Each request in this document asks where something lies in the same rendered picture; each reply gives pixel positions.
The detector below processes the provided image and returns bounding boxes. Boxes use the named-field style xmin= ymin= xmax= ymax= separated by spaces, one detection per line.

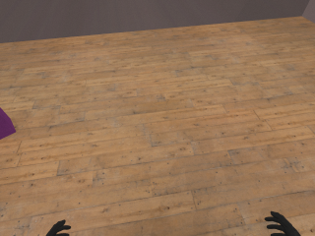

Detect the robot right hand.
xmin=264 ymin=211 xmax=301 ymax=236

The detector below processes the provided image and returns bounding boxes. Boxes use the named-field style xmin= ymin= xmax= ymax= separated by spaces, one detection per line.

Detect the carton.
xmin=0 ymin=107 xmax=16 ymax=140

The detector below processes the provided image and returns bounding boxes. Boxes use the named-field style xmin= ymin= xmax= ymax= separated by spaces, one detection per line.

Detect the robot left hand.
xmin=46 ymin=219 xmax=71 ymax=236

